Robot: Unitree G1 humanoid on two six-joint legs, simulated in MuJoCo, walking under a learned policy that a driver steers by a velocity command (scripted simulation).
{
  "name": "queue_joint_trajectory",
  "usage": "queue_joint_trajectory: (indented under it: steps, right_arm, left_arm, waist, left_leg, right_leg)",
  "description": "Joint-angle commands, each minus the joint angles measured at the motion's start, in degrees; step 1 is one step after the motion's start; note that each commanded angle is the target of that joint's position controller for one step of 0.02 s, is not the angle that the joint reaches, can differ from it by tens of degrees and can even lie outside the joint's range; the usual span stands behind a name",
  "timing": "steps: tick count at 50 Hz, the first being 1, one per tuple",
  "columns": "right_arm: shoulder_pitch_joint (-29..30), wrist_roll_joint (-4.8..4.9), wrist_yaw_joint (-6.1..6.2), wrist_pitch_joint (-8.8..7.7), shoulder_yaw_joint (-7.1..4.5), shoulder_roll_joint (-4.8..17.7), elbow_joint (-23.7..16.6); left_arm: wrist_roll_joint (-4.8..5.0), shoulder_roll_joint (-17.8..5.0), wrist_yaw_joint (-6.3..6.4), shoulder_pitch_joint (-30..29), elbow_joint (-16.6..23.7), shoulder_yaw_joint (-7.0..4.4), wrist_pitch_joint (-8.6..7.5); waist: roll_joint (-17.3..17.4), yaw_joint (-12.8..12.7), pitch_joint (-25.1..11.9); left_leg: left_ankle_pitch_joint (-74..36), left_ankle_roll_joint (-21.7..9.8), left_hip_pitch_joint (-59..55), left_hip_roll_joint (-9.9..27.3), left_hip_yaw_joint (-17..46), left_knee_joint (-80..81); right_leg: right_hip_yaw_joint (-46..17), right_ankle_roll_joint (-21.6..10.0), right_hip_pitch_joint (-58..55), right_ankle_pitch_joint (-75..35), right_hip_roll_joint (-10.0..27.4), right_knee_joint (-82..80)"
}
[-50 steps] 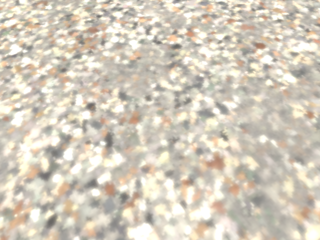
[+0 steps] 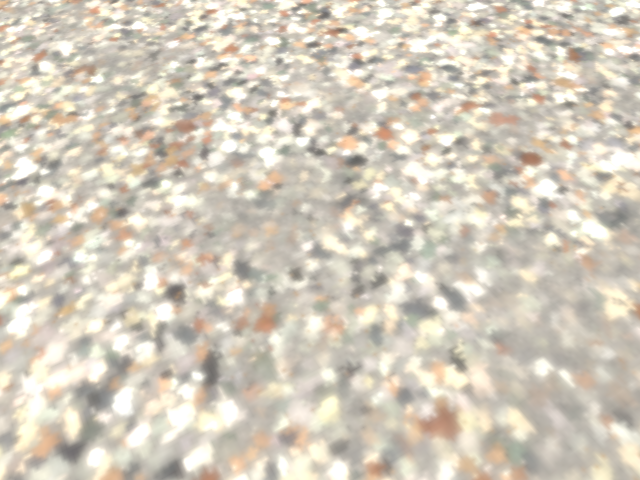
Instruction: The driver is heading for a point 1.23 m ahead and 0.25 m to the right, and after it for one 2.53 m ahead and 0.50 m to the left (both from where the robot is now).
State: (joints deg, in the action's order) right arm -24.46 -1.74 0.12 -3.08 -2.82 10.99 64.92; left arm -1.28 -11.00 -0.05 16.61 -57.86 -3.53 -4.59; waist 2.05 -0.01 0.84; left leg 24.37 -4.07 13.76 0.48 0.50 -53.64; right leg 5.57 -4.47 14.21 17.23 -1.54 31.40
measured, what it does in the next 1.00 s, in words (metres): walks ahead, turning right: left foot, then right foot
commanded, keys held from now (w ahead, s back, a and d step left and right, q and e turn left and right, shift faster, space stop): w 0.48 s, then w+e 0.52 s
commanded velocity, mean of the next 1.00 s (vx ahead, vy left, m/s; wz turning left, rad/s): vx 0.48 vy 0.00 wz -0.19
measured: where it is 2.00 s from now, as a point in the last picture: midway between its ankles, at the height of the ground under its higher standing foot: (432, 265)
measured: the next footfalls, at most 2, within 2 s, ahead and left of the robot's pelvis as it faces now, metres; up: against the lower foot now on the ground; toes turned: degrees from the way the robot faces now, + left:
left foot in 0.40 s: +0.39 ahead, +0.07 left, +0.00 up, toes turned +4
right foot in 0.96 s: +0.66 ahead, -0.12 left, +0.00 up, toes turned -19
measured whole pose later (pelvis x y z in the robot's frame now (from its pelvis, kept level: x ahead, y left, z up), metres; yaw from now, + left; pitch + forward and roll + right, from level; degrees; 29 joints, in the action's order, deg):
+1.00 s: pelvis +0.55 -0.04 -0.02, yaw -15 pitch +1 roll +0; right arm -23.2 -0.8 1.2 -4.5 -2.5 10.6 58.8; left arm -2.1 -11.3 -1.6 4.5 -50.0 -3.6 -2.5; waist 0.6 0.4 4.0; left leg 25.1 -1.7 6.7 2.4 -10.0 -57.1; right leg 7.7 -10.2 24.4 11.7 -4.9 34.2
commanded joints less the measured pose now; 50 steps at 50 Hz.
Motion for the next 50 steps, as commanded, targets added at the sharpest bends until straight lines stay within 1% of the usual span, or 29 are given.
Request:
queue_joint_trajectory:
  steps: [1,3,6,8,11,14,16,17,18,19,20,21,22,23,24,25,26,27,30,32,36,41,44,45,46,47,48,49,50]
  right_arm:
    - [7.4,-0.07,-1.36,-1.9,-0.12,1.3,-6.6]
    - [6.1,-0.57,-1.71,-1.02,-0.36,1.5,-6.3]
    - [10.1,-0.36,-1.88,0.14,-0.64,1.9,-8.0]
    - [16.1,-0.25,-2.0,0.39,-0.33,1.5,-10.4]
    - [24.7,0.4,-2.21,0.32,0.52,0.4,-13.8]
    - [28.2,0.75,-2.02,0.31,0.7,1.1,-15.5]
    - [25.9,0.77,-1.44,0.02,0.16,2.6,-15.5]
    - [22.2,0.7,-1.02,-0.24,-0.35,3.6,-14.6]
    - [15.6,0.72,-0.59,-0.61,-1.09,4.9,-12.5]
    - [6.8,0.44,-0.12,-1.05,-1.92,6.0,-9.6]
    - [-1.7,-0.99,0.44,-1.36,-3.15,9.6,-7.8]
    - [-4.1,-2.13,0.24,-1.26,-4.24,14.5,-8.0]
    - [-0.4,0.4,-0.35,-0.45,-4.05,12.6,-8.2]
    - [6.9,1.18,-0.44,-0.58,-3.05,9.4,-9.4]
    - [10.2,1.1,-0.69,-1.2,-2.12,5.8,-9.8]
    - [10.7,0.73,-0.5,-1.85,-1.51,3.8,-9.3]
    - [9.8,0.7,-0.11,-2.38,-0.85,2.0,-8.3]
    - [8.3,0.63,0.13,-2.94,-0.59,1.7,-7.6]
    - [4.7,0.7,0.35,-4.09,-0.88,4.4,-6.5]
    - [2.9,0.62,0.36,-4.18,-0.82,4.8,-6.5]
    - [0.3,0.79,0.57,-4.25,-0.31,4.5,-6.5]
    - [-5.1,0.66,1.68,-3.78,-0.28,5.5,-5.0]
    - [-4.1,0.46,2.55,-3.12,-0.68,7.4,-5.1]
    - [-3.2,0.28,2.77,-2.73,-0.96,8.3,-5.4]
    - [-2.4,0.14,2.7,-2.24,-1.27,9.2,-5.9]
    - [-1.4,0.4,2.36,-1.88,-1.48,9.7,-6.7]
    - [-0.1,0.77,1.84,-2.01,-1.31,8.8,-8.9]
    - [-1.0,1.87,0.37,-2.57,-0.73,3.8,-13.1]
    - [6.1,1.2,-0.04,-3.39,-1.27,8.1,-14.9]
  left_arm:
    - [0.0,-6.0,0.21,7.8,-0.4,-0.75,0.19]
    - [0.23,-3.6,0.4,7.9,-0.9,0.3,-0.81]
    - [0.45,-3.5,0.74,13.0,-3.1,0.91,-1.51]
    - [0.37,-3.5,0.78,14.4,-3.6,1.27,-1.59]
    - [0.42,-3.1,0.89,14.8,-3.7,1.74,-1.75]
    - [0.4,-4.2,1.22,16.1,-4.5,1.62,-1.97]
    - [0.26,-5.1,1.36,14.8,-4.6,1.44,-2.13]
    - [0.16,-5.8,1.52,13.9,-4.6,1.22,-2.11]
    - [-0.06,-6.4,1.62,13.2,-4.5,0.99,-1.88]
    - [0.18,-6.9,1.54,12.1,-4.3,0.83,-1.52]
    - [0.57,-5.5,1.18,12.2,-3.2,1.23,-1.4]
    - [2.13,2.0,0.34,19.3,-2.1,2.36,-1.11]
    - [1.41,-4.2,0.28,15.4,-2.0,0.71,-0.8]
    - [0.88,-5.2,0.22,8.6,0.5,0.32,-0.9]
    - [0.53,-4.8,0.07,5.4,1.3,0.3,-1.21]
    - [0.2,-3.5,0.01,5.7,0.8,0.24,-0.73]
    - [-0.48,-2.1,-0.28,7.5,0.3,0.39,0.19]
    - [-0.67,-0.8,-0.6,8.6,-0.1,0.5,1.02]
    - [-0.77,-0.9,-1.21,4.5,1.9,0.28,2.67]
    - [-0.57,-1.6,-1.6,-0.9,4.0,0.21,3.06]
    - [0.07,-1.1,-2.13,-9.7,7.2,0.8,2.6]
    - [-0.14,-0.9,-2.46,-17.8,10.7,1.38,2.3]
    - [-0.47,-2.3,-2.14,-14.6,10.6,0.58,2.27]
    - [-0.56,-3.2,-1.96,-11.0,9.6,0.07,2.27]
    - [-0.65,-4.5,-1.86,-5.7,8.1,-0.66,2.14]
    - [-1.15,-6.3,-1.65,1.7,5.8,-1.7,1.78]
    - [-1.92,-11.0,-1.01,8.7,4.6,-3.41,1.7]
    - [-1.04,-16.0,-0.82,6.5,6.0,-4.68,2.46]
    - [-0.06,-15.1,-0.63,6.3,6.1,-4.38,3.28]
  waist:
    - [-2.7,-1.3,7.2]
    - [-4.2,0.3,5.7]
    - [-5.6,0.3,5.2]
    - [-5.7,-0.5,6.0]
    - [-6.5,-1.8,7.6]
    - [-7.2,-2.2,7.7]
    - [-7.3,-0.2,5.7]
    - [-7.7,1.6,3.5]
    - [-7.7,4.3,-0.1]
    - [-6.8,8.1,-4.2]
    - [-3.4,10.8,-9.5]
    - [8.8,6.1,-16.4]
    - [2.5,6.5,-15.4]
    - [0.9,3.9,-5.0]
    - [-2.1,2.7,-0.8]
    - [-3.1,0.6,1.1]
    - [-2.5,-1.2,1.5]
    - [-1.8,-1.9,1.5]
    - [-0.2,-2.4,3.4]
    - [0.0,-1.4,4.8]
    - [0.5,0.5,5.6]
    - [1.1,3.0,6.0]
    - [3.2,0.4,3.0]
    - [4.3,-1.5,1.0]
    - [4.8,-3.7,-2.0]
    - [3.6,-7.2,-5.7]
    - [-1.4,-10.6,-10.6]
    - [-16.8,-5.9,-15.1]
    - [-4.9,-7.2,-12.8]
  left_leg:
    - [-8.4,-1.6,26.2,4.0,1.3,-11.9]
    - [-11.4,-0.4,23.4,4.4,-0.2,-9.3]
    - [-13.9,0.7,26.6,3.6,-2.9,-6.6]
    - [-16.3,1.4,27.9,3.1,-4.6,-1.7]
    - [-21.1,1.5,23.8,1.3,-7.0,10.9]
    - [-22.6,-0.3,18.7,-0.3,-8.6,18.3]
    - [-20.8,-2.6,14.0,-2.0,-8.7,20.3]
    - [-18.6,-3.7,10.1,-3.3,-8.7,20.5]
    - [-16.9,-4.9,4.1,-4.6,-8.5,21.5]
    - [-18.6,-6.1,-6.2,-4.6,-8.0,25.7]
    - [-11.1,-8.5,-19.3,4.6,2.1,26.9]
    - [-6.9,-17.2,-34.1,23.1,32.1,30.8]
    - [2.3,-18.3,-30.3,22.2,41.3,39.2]
    - [4.3,-15.6,-21.2,20.4,31.1,41.1]
    - [-2.5,-13.6,-13.4,17.9,24.8,43.2]
    - [-9.2,-11.4,-8.3,15.7,18.8,44.1]
    - [-13.6,-9.6,-4.2,13.8,13.8,44.8]
    - [-16.6,-8.7,-2.7,13.1,10.7,45.2]
    - [-20.6,-7.4,-2.1,12.1,4.4,47.3]
    - [-22.4,-6.2,-3.7,11.4,1.1,48.3]
    - [-31.6,-3.6,-7.0,9.6,-5.5,47.6]
    - [-44.1,-2.8,-17.3,11.9,-9.9,43.9]
    - [-66.6,-2.2,-22.2,13.4,-12.7,34.8]
    - [-72.9,-2.2,-22.8,13.8,-13.4,29.0]
    - [-73.6,-2.4,-22.2,14.1,-13.7,20.6]
    - [-66.5,-1.8,-17.5,13.5,-14.5,8.7]
    - [-46.3,-0.5,-4.7,11.6,-14.8,-9.1]
    - [5.3,3.1,21.7,-2.9,-10.3,-31.6]
    - [1.5,2.0,29.7,-0.5,0.8,-33.1]
  right_leg:
    - [-27.4,-6.8,-11.5,8.4,18.3,-23.8]
    - [-19.5,-5.4,-11.0,-4.5,14.8,-23.9]
    - [-13.2,-5.3,-14.2,-23.4,13.2,-22.4]
    - [-10.7,-5.4,-13.9,-29.2,12.3,-22.5]
    - [-7.7,-4.9,-11.7,-33.3,10.7,-23.3]
    - [-6.9,-4.8,-13.7,-39.4,12.1,-22.9]
    - [-5.9,-4.3,-17.0,-51.7,13.0,-18.4]
    - [-5.3,-4.0,-18.7,-59.0,13.2,-13.6]
    - [-4.9,-3.7,-19.7,-63.1,13.1,-5.7]
    - [-3.8,-3.1,-16.7,-59.4,11.9,5.2]
    - [-2.7,-2.7,-6.2,-42.1,9.6,20.8]
    - [-1.4,-0.7,14.1,7.8,-1.0,44.6]
    - [-8.4,-1.5,20.8,9.8,-1.7,50.8]
    - [-8.7,-2.0,24.3,3.7,2.3,48.6]
    - [-8.6,-2.0,22.2,0.0,4.2,44.9]
    - [-8.9,-1.8,18.8,-1.2,5.5,41.9]
    - [-9.1,-1.1,15.2,-1.4,6.3,39.5]
    - [-9.0,-0.7,13.5,-1.4,6.4,37.8]
    - [-8.1,0.1,17.5,-5.1,7.2,34.0]
    - [-7.6,0.6,22.2,-9.8,7.7,30.2]
    - [-4.2,1.0,23.3,-17.9,6.7,17.2]
    - [1.7,-0.9,22.8,-17.2,4.2,5.9]
    - [4.5,-4.1,16.7,-9.5,0.0,4.0]
    - [5.2,-5.5,12.8,-6.3,-1.9,3.8]
    - [5.1,-7.0,7.2,-4.4,-3.4,2.2]
    - [3.5,-8.8,-3.0,-5.8,-4.2,-2.8]
    - [-9.8,-12.4,-16.3,-0.7,5.5,-5.3]
    - [-43.5,-22.5,-33.2,-3.2,21.7,-11.6]
    - [-43.6,-21.7,-31.3,-3.1,20.7,-15.5]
